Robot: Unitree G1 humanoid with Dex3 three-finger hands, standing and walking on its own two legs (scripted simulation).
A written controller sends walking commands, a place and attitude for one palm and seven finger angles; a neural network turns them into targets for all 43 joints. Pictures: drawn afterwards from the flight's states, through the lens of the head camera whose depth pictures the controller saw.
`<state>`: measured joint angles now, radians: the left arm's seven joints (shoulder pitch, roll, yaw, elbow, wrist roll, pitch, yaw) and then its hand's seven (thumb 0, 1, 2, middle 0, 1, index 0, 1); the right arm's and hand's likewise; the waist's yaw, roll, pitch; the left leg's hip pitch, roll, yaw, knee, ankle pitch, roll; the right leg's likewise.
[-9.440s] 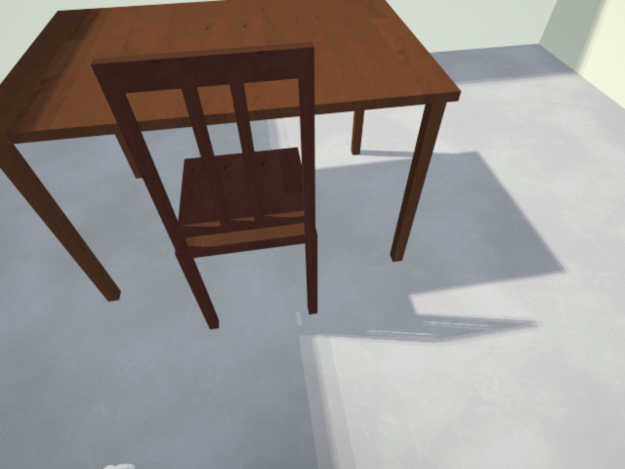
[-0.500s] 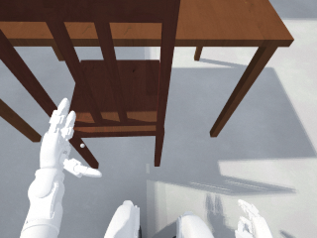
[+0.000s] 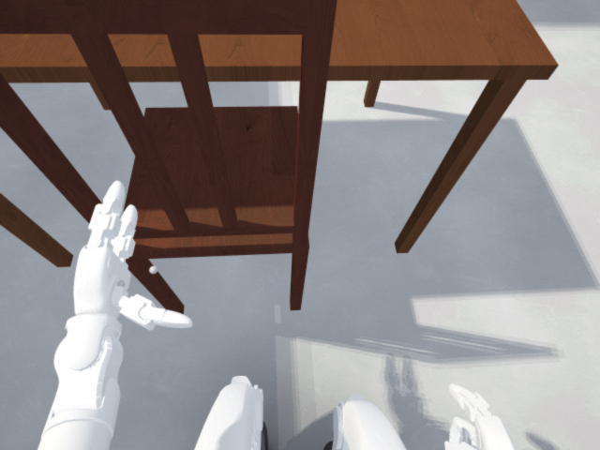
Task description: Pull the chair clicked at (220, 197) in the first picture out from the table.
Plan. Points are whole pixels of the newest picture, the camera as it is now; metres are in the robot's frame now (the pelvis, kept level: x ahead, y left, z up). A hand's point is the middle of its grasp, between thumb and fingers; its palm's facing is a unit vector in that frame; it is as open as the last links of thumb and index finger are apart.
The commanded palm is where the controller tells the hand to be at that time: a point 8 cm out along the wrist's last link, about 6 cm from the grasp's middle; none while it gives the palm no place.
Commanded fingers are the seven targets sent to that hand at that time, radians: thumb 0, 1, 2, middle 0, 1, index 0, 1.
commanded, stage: aim the fingers beside a spindle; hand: left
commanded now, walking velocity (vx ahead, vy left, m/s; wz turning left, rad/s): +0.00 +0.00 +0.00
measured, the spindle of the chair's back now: (149, 158) +0.49 +0.23 +0.06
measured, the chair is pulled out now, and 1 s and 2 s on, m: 0.00 0.00 0.00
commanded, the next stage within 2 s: push the fingers through the gap in 0.24 s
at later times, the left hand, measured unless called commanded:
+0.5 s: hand (156, 266) +0.34 +0.20 +0.01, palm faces +0.07 -1.00 -0.04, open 16.9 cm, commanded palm +0.33 +0.25 +0.02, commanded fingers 0.00 -0.50 0.30 -0.06 -0.08 -0.06 -0.08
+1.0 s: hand (163, 227) +0.40 +0.20 +0.02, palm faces +0.07 -1.00 -0.04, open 16.9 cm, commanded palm +0.38 +0.25 +0.02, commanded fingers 0.00 -0.50 0.30 -0.06 -0.08 -0.06 -0.08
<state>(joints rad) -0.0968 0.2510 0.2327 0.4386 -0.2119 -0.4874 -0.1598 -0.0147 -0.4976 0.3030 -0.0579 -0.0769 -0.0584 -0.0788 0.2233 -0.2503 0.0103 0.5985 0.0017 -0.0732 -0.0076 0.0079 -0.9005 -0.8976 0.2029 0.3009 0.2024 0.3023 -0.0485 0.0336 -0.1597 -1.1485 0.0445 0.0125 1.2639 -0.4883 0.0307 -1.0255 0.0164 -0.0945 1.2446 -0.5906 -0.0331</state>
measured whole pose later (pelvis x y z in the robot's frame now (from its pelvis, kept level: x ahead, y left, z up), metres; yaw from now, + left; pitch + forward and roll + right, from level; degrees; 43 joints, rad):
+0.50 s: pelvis +0.00 +0.00 +0.00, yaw +0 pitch +22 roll -3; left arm -0.17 0.26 0.23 0.50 -0.21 -0.48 -0.18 -0.01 -0.50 0.30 -0.06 -0.08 -0.06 -0.08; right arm 0.21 -0.26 0.02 0.61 0.00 -0.09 -0.02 0.01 -0.90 -0.90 0.20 0.30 0.20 0.30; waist -0.04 0.03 -0.16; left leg -1.18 0.04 0.00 1.29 -0.49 0.03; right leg -1.05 0.02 -0.11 1.26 -0.60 -0.04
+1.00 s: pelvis +0.00 +0.00 +0.00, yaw -1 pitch +23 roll -3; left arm -0.37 0.30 0.29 0.68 -0.18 -0.48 -0.18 -0.01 -0.50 0.30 -0.06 -0.08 -0.06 -0.08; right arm 0.26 -0.26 0.01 0.64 0.00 -0.05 0.00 0.01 -0.90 -0.90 0.20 0.30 0.20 0.30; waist -0.07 0.04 -0.16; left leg -1.20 0.05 0.01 1.28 -0.49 0.04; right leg -1.07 0.02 -0.09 1.25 -0.59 -0.03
